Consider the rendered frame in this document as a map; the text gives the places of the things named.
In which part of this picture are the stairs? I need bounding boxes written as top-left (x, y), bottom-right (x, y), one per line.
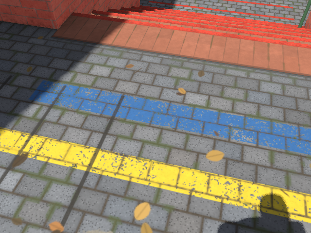
top-left (91, 5), bottom-right (311, 45)

